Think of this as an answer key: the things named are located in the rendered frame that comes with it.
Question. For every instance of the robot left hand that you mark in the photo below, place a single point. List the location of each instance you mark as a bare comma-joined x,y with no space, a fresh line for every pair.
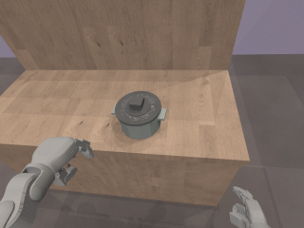
55,152

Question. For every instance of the lid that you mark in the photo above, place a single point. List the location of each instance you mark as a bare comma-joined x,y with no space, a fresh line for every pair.
151,109

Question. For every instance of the robot left forearm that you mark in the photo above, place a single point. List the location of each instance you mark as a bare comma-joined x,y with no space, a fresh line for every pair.
24,192

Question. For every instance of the knob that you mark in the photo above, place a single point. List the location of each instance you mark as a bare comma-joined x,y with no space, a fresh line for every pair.
136,102

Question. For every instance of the robot right hand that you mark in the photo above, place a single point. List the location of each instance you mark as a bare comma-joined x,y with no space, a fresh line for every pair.
242,216

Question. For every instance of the table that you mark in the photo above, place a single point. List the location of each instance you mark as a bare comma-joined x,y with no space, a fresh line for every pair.
82,56

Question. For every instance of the pot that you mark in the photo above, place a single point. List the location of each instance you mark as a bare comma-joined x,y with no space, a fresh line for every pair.
143,131

